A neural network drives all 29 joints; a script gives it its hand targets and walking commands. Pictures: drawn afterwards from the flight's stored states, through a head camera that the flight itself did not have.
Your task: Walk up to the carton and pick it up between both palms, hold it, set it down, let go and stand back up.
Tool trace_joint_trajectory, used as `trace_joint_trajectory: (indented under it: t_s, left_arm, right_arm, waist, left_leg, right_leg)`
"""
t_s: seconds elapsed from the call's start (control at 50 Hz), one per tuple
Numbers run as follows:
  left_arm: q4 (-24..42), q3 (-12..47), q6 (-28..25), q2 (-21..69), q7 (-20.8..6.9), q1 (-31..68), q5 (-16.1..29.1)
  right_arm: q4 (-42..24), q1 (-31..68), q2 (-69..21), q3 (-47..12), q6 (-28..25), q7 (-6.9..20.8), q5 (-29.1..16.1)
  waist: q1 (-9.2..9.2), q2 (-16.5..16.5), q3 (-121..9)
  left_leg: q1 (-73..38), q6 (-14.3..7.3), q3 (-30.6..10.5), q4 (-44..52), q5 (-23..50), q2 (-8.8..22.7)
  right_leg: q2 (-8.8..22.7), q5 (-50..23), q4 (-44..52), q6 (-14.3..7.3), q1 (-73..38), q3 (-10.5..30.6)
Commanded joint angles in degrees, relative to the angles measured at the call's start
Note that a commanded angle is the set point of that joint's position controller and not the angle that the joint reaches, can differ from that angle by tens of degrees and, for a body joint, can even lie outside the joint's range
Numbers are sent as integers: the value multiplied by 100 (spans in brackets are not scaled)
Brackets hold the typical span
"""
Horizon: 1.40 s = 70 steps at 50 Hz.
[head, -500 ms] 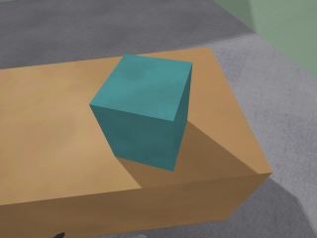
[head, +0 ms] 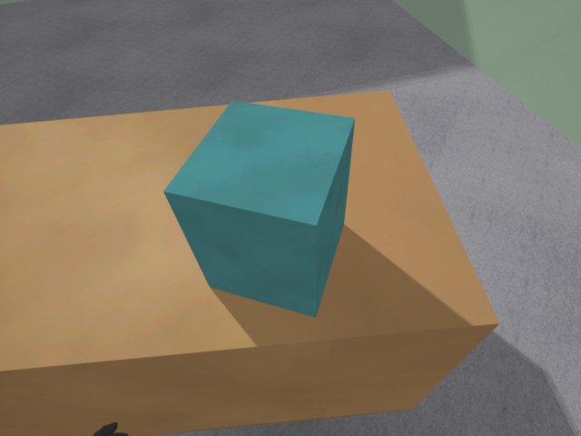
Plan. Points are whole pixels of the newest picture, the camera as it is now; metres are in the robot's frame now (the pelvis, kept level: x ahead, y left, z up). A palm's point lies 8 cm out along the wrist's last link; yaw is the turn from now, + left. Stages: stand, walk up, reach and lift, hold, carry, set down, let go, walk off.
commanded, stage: walk up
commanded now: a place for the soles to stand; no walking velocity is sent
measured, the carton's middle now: (274, 211) +0.46 +0.05 +0.03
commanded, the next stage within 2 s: none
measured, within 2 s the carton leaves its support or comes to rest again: neither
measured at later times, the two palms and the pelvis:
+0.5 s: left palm out of the picture +0.10 +0.31 -0.09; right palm out of the picture +0.08 -0.31 -0.11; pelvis +0.00 +0.00 +0.00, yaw +1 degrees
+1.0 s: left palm out of the picture +0.11 +0.32 -0.10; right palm out of the picture +0.09 -0.30 -0.11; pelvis +0.01 +0.01 +0.00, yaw +2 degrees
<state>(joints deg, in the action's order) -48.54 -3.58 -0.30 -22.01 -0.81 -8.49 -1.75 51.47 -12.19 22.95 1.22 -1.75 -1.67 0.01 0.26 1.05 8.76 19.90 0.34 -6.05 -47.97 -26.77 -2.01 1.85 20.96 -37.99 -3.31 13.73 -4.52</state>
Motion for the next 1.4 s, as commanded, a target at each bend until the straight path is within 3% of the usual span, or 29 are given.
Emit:
trace_joint_trajectory:
  t_s: [0.0,0.1,0.12,0.14,0.16,0.18,0.32,0.34,0.36,0.38,0.4,0.52,0.62,0.66,0.68,0.72,0.86,0.9,0.92,0.96,1.06,1.1,1.16,1.2,1.26,1.28,1.32,1.34,1.38]
  left_arm:
    - [276,-401,-148,-1380,104,-301,45]
    - [462,-355,-4,-1264,60,224,138]
    - [490,-297,14,-1150,44,316,155]
    - [567,-231,38,-934,21,437,198]
    - [543,-287,133,-1007,39,410,246]
    - [449,-333,178,-1130,63,343,217]
    - [181,-369,1,-1019,42,-152,139]
    - [100,-390,-62,-1120,75,-313,84]
    - [76,-455,-141,-1514,98,-467,-29]
    - [174,-462,-169,-1664,83,-115,-22]
    - [215,-480,-180,-1638,40,47,33]
    - [275,-424,-165,-1381,58,-1,46]
    - [444,-388,-19,-1335,37,290,100]
    - [499,-276,46,-1078,11,426,150]
    - [551,-237,82,-906,-3,509,209]
    - [381,-362,203,-1138,38,327,219]
    - [119,-368,-35,-1077,63,-113,109]
    - [116,-421,-148,-1551,88,2,5]
    - [157,-442,-155,-1591,47,108,55]
    - [233,-409,-154,-1532,29,161,95]
    - [235,-358,-74,-1400,49,152,73]
    - [338,-327,-1,-1320,37,343,145]
    - [401,-298,123,-1009,17,559,241]
    - [361,-335,131,-1084,31,565,167]
    - [190,-324,18,-1016,22,169,184]
    - [69,-347,-35,-1063,39,-90,139]
    - [74,-422,-153,-1556,63,-166,8]
    - [114,-397,-165,-1541,17,8,46]
    - [210,-391,-158,-1515,19,179,105]
  right_arm:
    - [-159,-263,1055,282,-99,-28,16]
    - [0,-794,1037,325,-253,-69,50]
    - [10,-830,1283,403,-293,-94,108]
    - [-126,-635,1640,447,-335,-118,186]
    - [-228,-534,1814,425,-327,-129,182]
    - [-271,-442,1916,472,-321,-130,145]
    - [-373,285,1491,314,-158,-106,89]
    - [-357,346,1298,227,-128,-95,36]
    - [-415,290,963,173,-119,-73,-34]
    - [-260,90,1026,220,-57,-107,-45]
    - [-155,37,1325,289,-39,-125,-11]
    - [-11,-334,1189,287,-116,-25,11]
    - [81,-647,990,300,-228,-61,46]
    - [132,-743,1308,386,-312,-114,143]
    - [17,-479,1704,431,-356,-138,208]
    - [-145,-264,1929,454,-330,-129,179]
    - [-234,309,1362,276,-149,-92,48]
    - [-177,176,958,155,-118,-82,-70]
    - [-98,174,1201,256,-84,-117,-35]
    - [-104,-10,1235,250,-95,-73,-7]
    - [41,-274,1048,267,-220,-26,13]
    - [148,-542,1138,330,-282,-71,76]
    - [-17,-312,1816,415,-360,-144,136]
    - [-97,-162,1776,428,-331,-156,154]
    - [-141,225,1534,321,-243,-159,107]
    - [-161,385,1458,292,-206,-139,34]
    - [-209,402,969,183,-158,-95,-57]
    - [-125,332,1090,232,-110,-124,-32]
    - [-74,42,1216,270,-107,-86,-15]
  waist:
    - [243,733,-885]
    - [-130,633,-1054]
    - [-142,172,-1206]
    - [-91,-756,-1187]
    - [-23,-871,-999]
    - [-72,-802,-872]
    - [255,-899,-830]
    - [401,-554,-916]
    - [432,413,-1073]
    - [264,676,-815]
    - [186,274,-705]
    - [155,694,-670]
    - [-91,684,-994]
    - [-130,77,-1100]
    - [-55,-888,-948]
    - [-38,-879,-816]
    - [295,-803,-1025]
    - [253,501,-997]
    - [193,376,-875]
    - [128,507,-687]
    - [30,765,-965]
    - [-92,561,-1168]
    - [-71,-926,-1050]
    - [-95,-834,-807]
    - [168,-900,-917]
    - [306,-780,-1048]
    - [310,548,-1051]
    - [245,539,-849]
    - [104,536,-646]
  left_leg:
    - [829,-93,610,-71,104,80]
    - [-617,-253,674,1805,1721,42]
    - [-938,-425,-112,2049,2046,297]
    - [-1064,-901,-2001,2324,2639,1282]
    - [-905,-1534,-3135,2519,2587,1837]
    - [-671,-1893,-3269,2604,2249,1989]
    - [10,-1152,-1797,1738,2766,1052]
    - [426,-811,-1356,1283,2694,774]
    - [1095,-369,-553,229,1895,151]
    - [1316,-222,118,-15,-330,-194]
    - [1018,-191,14,-493,-647,-26]
    - [725,-71,477,-184,161,73]
    - [-400,-127,969,1506,1136,21]
    - [-814,-400,-342,2173,1947,422]
    - [-830,-878,-2137,2488,2381,1360]
    - [-334,-1793,-3117,2733,1707,1889]
    - [7,-892,-1419,1445,3340,879]
    - [894,-235,29,354,1304,-58]
    - [746,-204,178,-157,-542,-54]
    - [594,-188,331,-469,-635,91]
    - [-17,-147,844,1160,725,-5]
    - [-681,-226,482,1825,2191,105]
    - [-825,-1599,-2610,2247,3132,1754]
    - [-749,-1789,-2822,2234,3282,1780]
    - [-597,-1238,-1791,1693,4055,1230]
    - [-206,-970,-1446,1450,3832,992]
    - [895,-231,56,195,1626,-60]
    - [777,-209,277,-179,-554,-76]
    - [670,-161,386,-446,-679,148]
  right_leg:
    - [1422,-3528,1077,-540,-1342,976]
    - [1056,-2593,154,-344,-449,444]
    - [803,-1973,-367,-160,-160,345]
    - [261,-789,-1145,147,614,211]
    - [-160,1732,-1437,272,1087,575]
    - [-65,1901,-1826,250,1105,857]
    - [27,198,642,79,-228,523]
    - [285,-144,1431,-24,-882,921]
    - [1284,-95,2020,-179,-1432,2061]
    - [2014,10,2284,-483,-1182,2575]
    - [2161,-94,2143,-682,-715,2494]
    - [1468,-2321,1525,-552,-959,1100]
    - [1165,-2604,499,-507,-581,488]
    - [746,-1287,-311,-127,5,350]
    - [180,-37,-959,191,715,198]
    - [-28,1893,-1639,222,870,896]
    - [140,-246,1337,23,-739,651]
    - [1651,-504,2106,-504,-1234,2030]
    - [2125,-1086,1945,-872,-940,2204]
    - [2027,-1343,1755,-1037,-580,1886]
    - [1178,-3350,688,-498,-973,610]
    - [982,-2707,141,-230,-596,424]
    - [-85,1503,-1098,230,826,484]
    - [59,1840,-1276,176,982,826]
    - [51,450,402,121,303,538]
    - [126,-395,1072,43,-500,549]
    - [1545,-879,1927,-485,-1292,1862]
    - [2114,-1258,1898,-1009,-906,2106]
    - [2025,-1317,1761,-1059,-570,1761]
